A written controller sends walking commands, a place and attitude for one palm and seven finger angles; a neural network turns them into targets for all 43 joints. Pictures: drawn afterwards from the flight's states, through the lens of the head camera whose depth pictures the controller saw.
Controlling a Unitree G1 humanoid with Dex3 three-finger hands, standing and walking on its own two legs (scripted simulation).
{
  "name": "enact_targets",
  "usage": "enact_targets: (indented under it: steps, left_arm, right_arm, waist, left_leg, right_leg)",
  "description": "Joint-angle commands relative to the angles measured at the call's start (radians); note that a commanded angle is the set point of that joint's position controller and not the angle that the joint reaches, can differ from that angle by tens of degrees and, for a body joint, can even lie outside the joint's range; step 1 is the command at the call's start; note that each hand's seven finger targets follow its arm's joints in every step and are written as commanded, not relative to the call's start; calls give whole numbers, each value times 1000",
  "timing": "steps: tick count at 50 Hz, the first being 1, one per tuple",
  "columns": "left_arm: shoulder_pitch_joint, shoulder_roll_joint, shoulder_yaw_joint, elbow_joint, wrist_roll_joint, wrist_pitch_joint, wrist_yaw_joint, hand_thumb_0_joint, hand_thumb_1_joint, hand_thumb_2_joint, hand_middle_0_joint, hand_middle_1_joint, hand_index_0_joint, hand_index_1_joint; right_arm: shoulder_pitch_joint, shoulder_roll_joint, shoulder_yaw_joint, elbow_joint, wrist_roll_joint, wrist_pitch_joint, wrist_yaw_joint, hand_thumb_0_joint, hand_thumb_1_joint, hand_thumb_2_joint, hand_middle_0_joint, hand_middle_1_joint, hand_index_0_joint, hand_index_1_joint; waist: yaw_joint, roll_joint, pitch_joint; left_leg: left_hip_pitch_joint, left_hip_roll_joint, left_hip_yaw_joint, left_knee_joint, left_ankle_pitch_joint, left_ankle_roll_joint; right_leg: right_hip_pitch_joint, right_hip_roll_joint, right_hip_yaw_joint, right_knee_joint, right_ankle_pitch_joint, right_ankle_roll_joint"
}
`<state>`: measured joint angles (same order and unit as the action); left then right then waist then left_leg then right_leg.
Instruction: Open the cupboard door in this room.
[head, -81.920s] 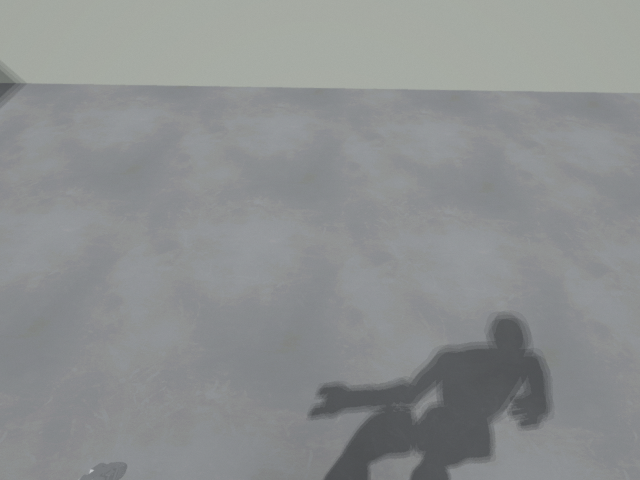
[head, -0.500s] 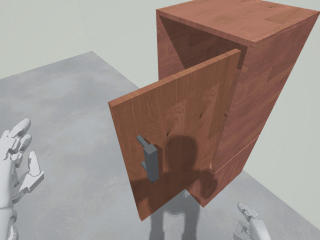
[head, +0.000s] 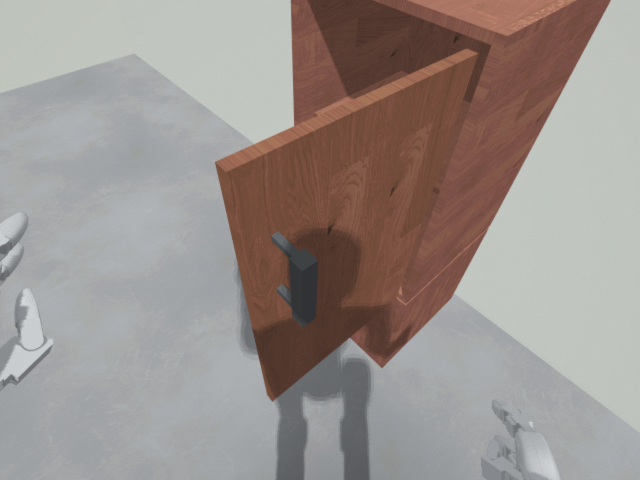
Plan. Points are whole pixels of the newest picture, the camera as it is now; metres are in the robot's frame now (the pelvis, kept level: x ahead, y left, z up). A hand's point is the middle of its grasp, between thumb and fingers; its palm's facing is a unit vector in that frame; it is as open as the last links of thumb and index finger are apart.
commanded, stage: step back with the hand held close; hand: left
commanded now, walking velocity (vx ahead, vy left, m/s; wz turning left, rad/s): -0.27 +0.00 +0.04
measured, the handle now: (292, 279) +0.33 +0.06 +0.09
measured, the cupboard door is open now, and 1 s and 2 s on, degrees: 88 88 88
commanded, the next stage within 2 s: stop stepping back and stand still in 0.78 s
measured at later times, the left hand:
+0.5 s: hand out of the picture +0.14 +0.31 +0.17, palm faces +0.47 -0.76 -0.45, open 7.4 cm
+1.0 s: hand out of the picture +0.03 +0.28 +0.17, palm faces +0.37 -0.80 -0.48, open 7.4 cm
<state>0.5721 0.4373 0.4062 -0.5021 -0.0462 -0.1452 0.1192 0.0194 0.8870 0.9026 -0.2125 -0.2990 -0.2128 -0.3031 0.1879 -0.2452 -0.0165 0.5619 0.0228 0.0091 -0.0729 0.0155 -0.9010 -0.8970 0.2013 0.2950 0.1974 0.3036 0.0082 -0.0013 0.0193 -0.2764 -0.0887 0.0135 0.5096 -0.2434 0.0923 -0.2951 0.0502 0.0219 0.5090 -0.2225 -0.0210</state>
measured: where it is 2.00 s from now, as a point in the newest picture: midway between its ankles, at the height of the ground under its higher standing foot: outside the picture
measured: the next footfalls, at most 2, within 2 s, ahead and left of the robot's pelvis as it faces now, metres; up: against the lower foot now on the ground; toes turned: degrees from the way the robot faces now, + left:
right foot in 0.86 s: -0.19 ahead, -0.06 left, +0.00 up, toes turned +2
left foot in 1.04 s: -0.12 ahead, +0.12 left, +0.00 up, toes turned +0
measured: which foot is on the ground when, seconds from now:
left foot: down 0.00-0.86, up 0.88-1.00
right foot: down 0.00-0.34, up 0.36-0.84, down 0.86-1.00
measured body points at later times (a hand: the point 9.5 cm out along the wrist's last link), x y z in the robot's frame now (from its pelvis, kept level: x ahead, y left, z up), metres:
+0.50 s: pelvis -0.05 +0.03 +0.00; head -0.03 +0.07 +0.45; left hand +0.11 +0.35 +0.20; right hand +0.10 -0.20 -0.08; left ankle +0.01 +0.06 -0.73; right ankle -0.13 -0.13 -0.67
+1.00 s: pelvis -0.16 +0.02 +0.00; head -0.16 +0.04 +0.45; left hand +0.00 +0.32 +0.19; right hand -0.01 -0.22 -0.08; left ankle -0.13 +0.10 -0.71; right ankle -0.27 -0.07 -0.73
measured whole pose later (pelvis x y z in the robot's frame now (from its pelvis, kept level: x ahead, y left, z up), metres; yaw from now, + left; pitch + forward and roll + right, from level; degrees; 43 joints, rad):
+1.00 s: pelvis -0.16 +0.02 +0.00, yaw -3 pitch +4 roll -1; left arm 0.63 0.47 0.45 -0.57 -0.08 -0.19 0.12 0.02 0.88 0.90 -0.21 -0.30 -0.21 -0.30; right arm 0.21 -0.20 0.02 0.65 0.01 -0.04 -0.04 0.01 -0.90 -0.90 0.20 0.30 0.20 0.30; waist 0.05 -0.06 -0.07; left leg -0.50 -0.03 0.04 0.78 -0.29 0.00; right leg -0.12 0.05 -0.03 0.44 -0.38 -0.05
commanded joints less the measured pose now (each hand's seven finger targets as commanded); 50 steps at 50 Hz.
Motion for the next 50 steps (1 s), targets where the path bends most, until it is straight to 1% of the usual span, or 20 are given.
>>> enact_targets:
  steps: [1, 7, 12, 15, 17, 18, 19, 20, 22, 26, 31, 36, 39, 41, 43, 44, 45, 46, 47, 50]
  left_arm:
    - [-26, 155, 142, -190, 3, -72, 30, 0, 900, 900, -200, -300, -200, -300]
    - [-61, 153, 148, -187, 23, -86, 37, 0, 900, 900, -200, -300, -200, -300]
    - [-68, 169, 148, -231, 15, -116, 59, 0, 900, 900, -200, -300, -200, -300]
    - [-22, 184, 176, -276, 12, -135, 69, 0, 900, 900, -200, -300, -200, -300]
    - [-31, 186, 208, -317, 29, -152, 63, 0, 900, 900, -200, -300, -200, -300]
    - [-69, 189, 210, -315, 35, -151, 62, 0, 900, 900, -200, -300, -200, -300]
    - [-102, 201, 211, -302, 33, -148, 67, 0, 900, 900, -200, -300, -200, -300]
    - [-110, 172, 185, -288, 28, -151, 67, 0, 900, 900, -200, -300, -200, -300]
    - [-52, 131, 143, -228, 15, -145, 63, 0, 900, 900, -200, -300, -200, -300]
    - [-64, 114, 82, -246, 4, -129, 48, 0, 900, 900, -200, -300, -200, -300]
    - [-49, 169, 116, -322, -15, -109, 37, 0, 900, 900, -200, -300, -200, -300]
    - [38, 220, 187, -367, -53, -102, 30, 0, 900, 900, -200, -300, -200, -300]
    - [85, 246, 221, -346, -77, -105, 23, 0, 900, 900, -200, -300, -200, -300]
    - [73, 251, 224, -324, -90, -118, 13, 0, 900, 900, -200, -300, -200, -300]
    - [23, 287, 242, -290, -97, -142, 19, 0, 900, 900, -200, -300, -200, -300]
    - [-2, 282, 233, -254, -91, -142, 21, 0, 900, 900, -200, -300, -200, -300]
    - [35, 193, 166, -185, -79, -107, 12, 0, 900, 900, -200, -300, -200, -300]
    - [19, 175, 156, -167, -57, -82, 9, 0, 900, 900, -200, -300, -200, -300]
    - [-28, 188, 153, -179, -34, -70, 16, 0, 900, 900, -200, -300, -200, -300]
    - [-181, 183, 121, -196, -10, -57, 44, 0, 900, 900, -200, -300, -200, -300]
  right_arm:
    - [-93, -118, -47, -168, -7, -56, -9, 0, -900, -900, 200, 300, 200, 300]
    - [-72, -124, -51, -175, -7, -65, -7, 0, -900, -900, 200, 300, 200, 300]
    - [-49, -110, -48, -154, -11, -75, 2, 0, -900, -900, 200, 300, 200, 300]
    - [-59, -112, -40, -152, -13, -86, -4, 0, -900, -900, 200, 300, 200, 300]
    - [-77, -127, -42, -161, -18, -110, -10, 0, -900, -900, 200, 300, 200, 300]
    - [-67, -115, -42, -155, -38, -118, -13, 0, -900, -900, 200, 300, 200, 300]
    - [-69, -103, -47, -141, -44, -126, -15, 0, -900, -900, 200, 300, 200, 300]
    - [-64, -88, -47, -124, -48, -139, -9, 0, -900, -900, 200, 300, 200, 300]
    - [-44, -86, -53, -90, -41, -155, 4, 0, -900, -900, 200, 300, 200, 300]
    - [-51, -85, -44, -54, -40, -168, 18, 0, -900, -900, 200, 300, 200, 300]
    - [-81, -74, -34, -53, -42, -163, 25, 0, -900, -900, 200, 300, 200, 300]
    - [-111, -63, -19, -70, -51, -149, 33, 0, -900, -900, 200, 300, 200, 300]
    - [-111, -70, -19, -74, -60, -136, 39, 0, -900, -900, 200, 300, 200, 300]
    - [-118, -82, -18, -76, -47, -114, 42, 0, -900, -900, 200, 300, 200, 300]
    - [-103, -77, -18, -69, -24, -90, 44, 0, -900, -900, 200, 300, 200, 300]
    - [-108, -84, -29, -58, -27, -106, 39, 0, -900, -900, 200, 300, 200, 300]
    - [-78, -89, -45, -63, -14, -100, 35, 0, -900, -900, 200, 300, 200, 300]
    - [-92, -82, -33, -77, -5, -92, 33, 0, -900, -900, 200, 300, 200, 300]
    - [-115, -69, -10, -89, -4, -90, 23, 0, -900, -900, 200, 300, 200, 300]
    - [-110, -83, 4, -75, 0, -122, -18, 0, -900, -900, 200, 300, 200, 300]
  waist:
    - [3, 86, -121]
    - [-13, -5, -68]
    - [-29, -54, -72]
    - [-23, 73, -105]
    - [-6, 269, -122]
    - [-11, 283, -97]
    - [-15, 221, -76]
    - [-15, 128, -76]
    - [-9, 67, -109]
    - [-10, 140, -191]
    - [7, 199, -291]
    - [20, 254, -333]
    - [21, 267, -333]
    - [21, 164, -298]
    - [-4, -124, -222]
    - [12, -178, -196]
    - [-1, -234, -123]
    - [-23, -164, -81]
    - [-20, -92, -60]
    - [-17, -3, -44]
  left_leg:
    - [-245, 236, -222, -159, 79, 5]
    - [-386, 192, -219, -102, -294, 18]
    - [-151, 123, -163, 111, -212, -33]
    - [-154, 182, -222, -53, -188, -18]
    - [-383, 352, -397, -347, -415, 31]
    - [-430, 399, -472, -424, -432, 54]
    - [-367, 415, -479, -397, -317, 71]
    - [-265, 402, -434, -330, -165, 82]
    - [-44, 363, -344, -281, 56, 58]
    - [188, 329, -278, -295, 275, -1]
    - [290, 290, -203, -346, 303, -39]
    - [228, 265, -136, -393, 228, -75]
    - [160, 249, -114, -391, 209, -129]
    - [155, 228, -83, -278, 128, -144]
    - [237, 116, -20, 158, -12, -131]
    - [187, 78, -55, 397, -139, -138]
    - [-41, 40, -77, 506, -163, -129]
    - [-168, 80, -64, 489, -123, -116]
    - [-190, 106, -33, 401, -108, -101]
    - [-70, 96, 30, 48, -10, -68]
  right_leg:
    - [252, -82, 102, 103, 163, 19]
    - [205, -138, 200, 36, -6, -9]
    - [-80, -250, 283, -153, -194, -80]
    - [-36, -160, 152, -24, -107, -36]
    - [208, 1, 24, 297, -70, 37]
    - [203, 22, 37, 477, -136, 44]
    - [108, 19, 70, 570, -194, 38]
    - [29, 4, 83, 567, -234, 33]
    - [-83, -3, 44, 491, -278, 39]
    - [-101, 3, 2, 344, -292, 46]
    - [-32, 40, -38, 255, -301, 38]
    - [82, 53, -72, 97, -291, 11]
    - [171, 40, -79, -76, -232, -14]
    - [156, -20, -36, -253, -116, -24]
    - [-196, -294, 166, -421, -95, -79]
    - [-308, -391, 200, -411, -116, -144]
    - [-184, -367, 160, -313, 19, -147]
    - [-56, -325, 91, -209, 286, -123]
    - [24, -300, 71, -156, 470, -98]
    - [131, -256, 56, -63, 622, -33]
